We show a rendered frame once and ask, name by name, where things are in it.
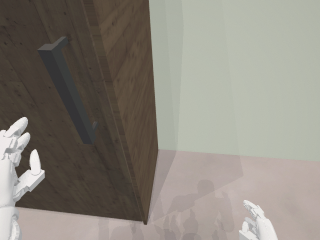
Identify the handle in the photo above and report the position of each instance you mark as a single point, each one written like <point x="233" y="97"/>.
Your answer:
<point x="59" y="72"/>

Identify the robot left forearm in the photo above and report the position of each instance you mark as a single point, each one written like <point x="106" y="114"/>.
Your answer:
<point x="9" y="228"/>

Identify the robot right hand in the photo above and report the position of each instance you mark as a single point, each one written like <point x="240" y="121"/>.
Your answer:
<point x="262" y="229"/>

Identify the robot left hand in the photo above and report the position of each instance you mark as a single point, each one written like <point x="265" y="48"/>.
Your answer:
<point x="11" y="146"/>

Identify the wardrobe door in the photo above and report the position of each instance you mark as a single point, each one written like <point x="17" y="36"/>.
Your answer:
<point x="86" y="179"/>

